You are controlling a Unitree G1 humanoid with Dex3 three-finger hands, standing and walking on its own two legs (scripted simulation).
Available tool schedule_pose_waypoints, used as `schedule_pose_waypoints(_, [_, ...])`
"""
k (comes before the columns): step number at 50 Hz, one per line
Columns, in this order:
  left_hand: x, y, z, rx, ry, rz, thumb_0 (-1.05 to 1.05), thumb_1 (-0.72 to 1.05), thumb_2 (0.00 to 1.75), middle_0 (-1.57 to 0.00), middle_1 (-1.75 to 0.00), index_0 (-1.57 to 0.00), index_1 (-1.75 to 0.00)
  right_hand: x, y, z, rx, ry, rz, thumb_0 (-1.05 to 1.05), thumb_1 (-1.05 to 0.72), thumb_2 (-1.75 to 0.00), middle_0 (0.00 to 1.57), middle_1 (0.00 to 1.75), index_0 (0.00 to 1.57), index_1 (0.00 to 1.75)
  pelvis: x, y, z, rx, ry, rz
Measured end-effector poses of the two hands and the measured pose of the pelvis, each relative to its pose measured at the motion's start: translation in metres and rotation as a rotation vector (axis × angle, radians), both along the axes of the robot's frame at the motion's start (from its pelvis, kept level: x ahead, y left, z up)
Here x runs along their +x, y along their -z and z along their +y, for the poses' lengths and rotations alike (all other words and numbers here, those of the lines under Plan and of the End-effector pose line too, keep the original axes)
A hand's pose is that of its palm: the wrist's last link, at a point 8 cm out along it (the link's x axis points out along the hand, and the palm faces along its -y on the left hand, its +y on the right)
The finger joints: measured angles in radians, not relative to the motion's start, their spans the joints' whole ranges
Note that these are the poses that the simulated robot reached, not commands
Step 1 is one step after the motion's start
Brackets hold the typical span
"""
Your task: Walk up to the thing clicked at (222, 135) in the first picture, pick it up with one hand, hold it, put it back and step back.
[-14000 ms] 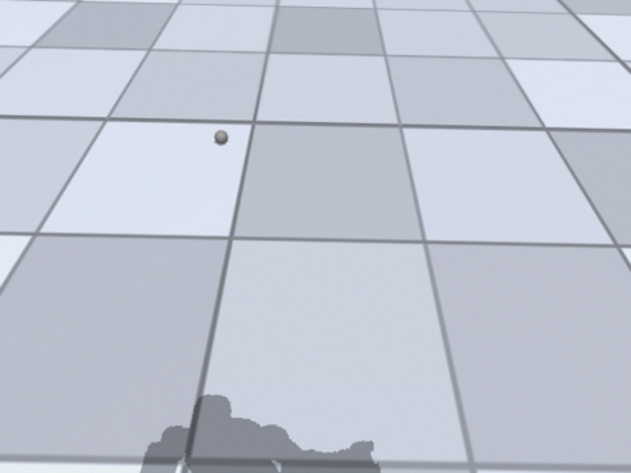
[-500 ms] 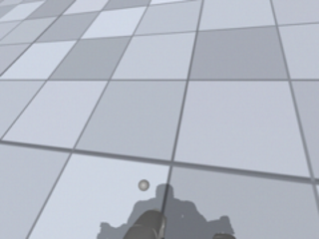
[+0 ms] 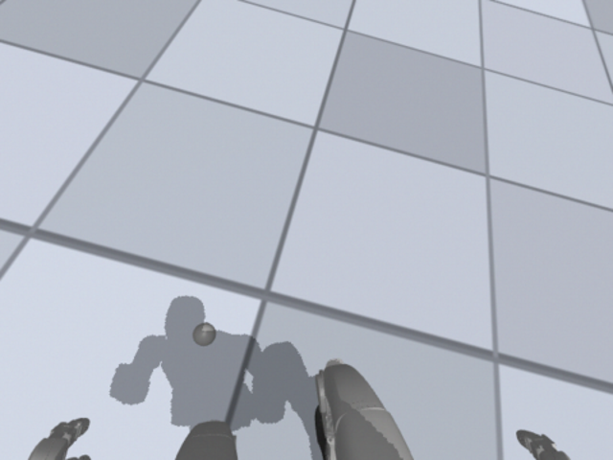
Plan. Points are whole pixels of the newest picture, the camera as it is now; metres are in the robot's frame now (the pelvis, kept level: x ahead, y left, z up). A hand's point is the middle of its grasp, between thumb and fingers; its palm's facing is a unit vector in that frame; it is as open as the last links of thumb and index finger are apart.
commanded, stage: walk up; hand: left
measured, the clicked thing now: (204, 334) +0.42 +0.21 -0.72
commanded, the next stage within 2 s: stand in 1.88 s
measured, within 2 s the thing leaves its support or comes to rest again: neither
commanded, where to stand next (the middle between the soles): +0.04 +0.00 m, yaw -4 degrees
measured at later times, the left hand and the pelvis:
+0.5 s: hand out of the picture +0.11 +0.26 -0.16, palm faces -0.09 -0.91 -0.41, open 7.4 cm; pelvis -0.08 +0.01 -0.02, yaw -5 degrees
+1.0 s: hand out of the picture -0.05 +0.25 -0.12, palm faces -0.16 -0.86 -0.48, open 7.4 cm; pelvis -0.15 -0.05 +0.00, yaw -11 degrees
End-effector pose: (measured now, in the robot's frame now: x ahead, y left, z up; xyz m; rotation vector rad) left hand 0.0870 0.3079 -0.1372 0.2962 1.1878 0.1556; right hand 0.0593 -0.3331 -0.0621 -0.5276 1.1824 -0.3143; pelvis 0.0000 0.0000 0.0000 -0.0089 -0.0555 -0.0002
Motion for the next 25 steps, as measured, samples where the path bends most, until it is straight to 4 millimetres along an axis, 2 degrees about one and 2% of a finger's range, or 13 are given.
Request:
schedule_pose_waypoints(4, [0.009, 0.000, -0.014, 0.015, 0.047, 0.042, 0.00, 0.91, 0.90, -0.20, -0.30, -0.20, -0.30, 0.015, 0.018, -0.010, 0.033, 0.014, -0.008, 0.01, -0.90, -0.90, 0.21, 0.30, 0.21, 0.30, 0.001, 0.005, -0.008, 0.006, 0.034, 0.030])
schedule_pose_waypoints(8, [0.017, -0.005, -0.023, 0.075, 0.089, 0.062, 0.00, 0.91, 0.90, -0.20, -0.30, -0.21, -0.30, 0.035, 0.053, -0.020, 0.100, 0.040, -0.065, 0.01, -0.90, -0.90, 0.21, 0.30, 0.21, 0.30, 0.001, 0.018, -0.016, -0.026, 0.074, 0.030])
schedule_pose_waypoints(10, [0.021, -0.013, -0.025, 0.099, 0.119, 0.051, 0.01, 0.91, 0.90, -0.20, -0.30, -0.21, -0.30, 0.040, 0.064, -0.014, 0.140, 0.053, -0.083, 0.01, -0.91, -0.90, 0.20, 0.30, 0.21, 0.30, -0.004, 0.018, -0.019, -0.018, 0.082, 0.025])
schedule_pose_waypoints(13, [0.028, -0.026, -0.025, 0.128, 0.135, 0.011, 0.01, 0.91, 0.90, -0.20, -0.30, -0.21, -0.30, 0.037, 0.070, 0.000, 0.196, 0.053, -0.088, 0.01, -0.91, -0.90, 0.20, 0.30, 0.21, 0.30, -0.014, 0.013, -0.020, 0.023, 0.093, 0.026])
schedule_pose_waypoints(16, [0.034, -0.035, -0.023, 0.147, 0.142, -0.048, 0.01, 0.91, 0.90, -0.20, -0.30, -0.21, -0.30, 0.025, 0.073, 0.010, 0.225, 0.051, -0.083, 0.00, -0.91, -0.90, 0.20, 0.30, 0.21, 0.30, -0.025, 0.012, -0.018, 0.033, 0.092, 0.032])
schedule_pose_waypoints(19, [0.036, -0.037, -0.019, 0.151, 0.146, -0.111, 0.00, 0.91, 0.90, -0.20, -0.30, -0.21, -0.30, 0.005, 0.073, 0.017, 0.220, 0.049, -0.073, 0.00, -0.91, -0.90, 0.21, 0.30, 0.21, 0.30, -0.038, 0.015, -0.013, 0.023, 0.086, 0.033])
schedule_pose_waypoints(22, [0.031, -0.031, -0.014, 0.128, 0.143, -0.171, 0.00, 0.91, 0.90, -0.20, -0.30, -0.21, -0.30, -0.022, 0.072, 0.021, 0.193, 0.048, -0.059, 0.00, -0.91, -0.90, 0.21, 0.30, 0.21, 0.30, -0.055, 0.021, -0.003, 0.008, 0.070, 0.024])
schedule_pose_waypoints(25, [0.014, -0.020, -0.007, 0.094, 0.127, -0.189, 0.00, 0.91, 0.90, -0.20, -0.30, -0.21, -0.30, -0.059, 0.064, 0.027, 0.163, 0.059, -0.034, 0.00, -0.91, -0.90, 0.21, 0.30, 0.21, 0.30, -0.076, 0.023, 0.006, 0.053, 0.084, -0.018])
